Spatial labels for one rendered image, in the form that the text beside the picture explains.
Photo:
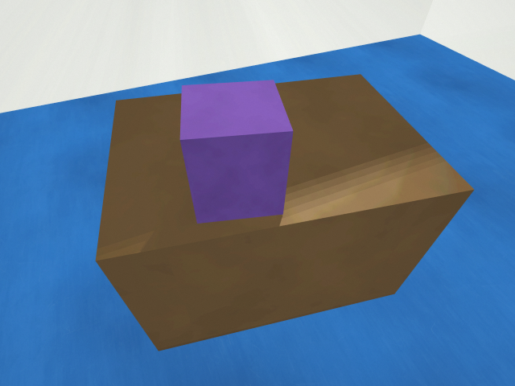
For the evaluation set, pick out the carton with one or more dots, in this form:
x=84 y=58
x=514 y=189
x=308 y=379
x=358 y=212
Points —
x=236 y=141

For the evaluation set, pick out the pedestal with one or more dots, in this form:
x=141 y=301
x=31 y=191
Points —
x=366 y=197

